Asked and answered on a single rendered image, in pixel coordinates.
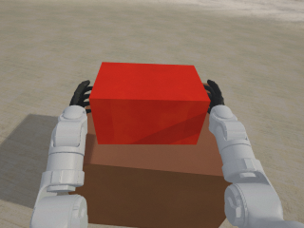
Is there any right robot forearm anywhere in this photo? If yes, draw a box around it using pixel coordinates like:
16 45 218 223
208 104 283 217

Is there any robot right upper arm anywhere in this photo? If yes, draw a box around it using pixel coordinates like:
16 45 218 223
224 182 304 228

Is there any right robot hand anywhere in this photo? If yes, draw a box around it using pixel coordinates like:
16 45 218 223
203 79 225 114

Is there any left robot forearm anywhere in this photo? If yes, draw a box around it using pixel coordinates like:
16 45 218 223
29 105 87 228

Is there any robot left upper arm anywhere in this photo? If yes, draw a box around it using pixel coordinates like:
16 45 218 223
30 194 88 228

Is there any carton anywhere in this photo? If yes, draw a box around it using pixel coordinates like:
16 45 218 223
88 62 211 145

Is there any left robot hand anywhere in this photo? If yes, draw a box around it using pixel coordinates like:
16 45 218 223
69 80 93 114

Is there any pedestal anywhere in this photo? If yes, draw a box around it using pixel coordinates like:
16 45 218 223
68 83 232 228

